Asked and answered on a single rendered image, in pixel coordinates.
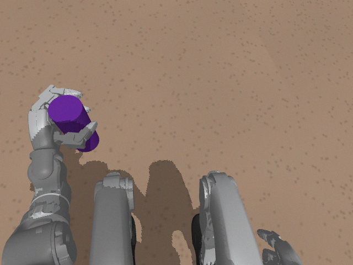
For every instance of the can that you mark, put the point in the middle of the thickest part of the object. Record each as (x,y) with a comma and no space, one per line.
(69,114)

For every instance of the right robot hand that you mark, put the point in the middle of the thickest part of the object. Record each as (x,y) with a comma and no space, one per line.
(284,254)

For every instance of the left robot arm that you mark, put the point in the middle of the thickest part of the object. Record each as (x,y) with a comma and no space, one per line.
(43,236)

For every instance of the left robot hand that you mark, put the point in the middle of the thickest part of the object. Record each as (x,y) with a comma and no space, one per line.
(45,133)

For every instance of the right robot foot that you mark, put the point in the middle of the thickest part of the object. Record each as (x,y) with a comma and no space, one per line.
(196,238)

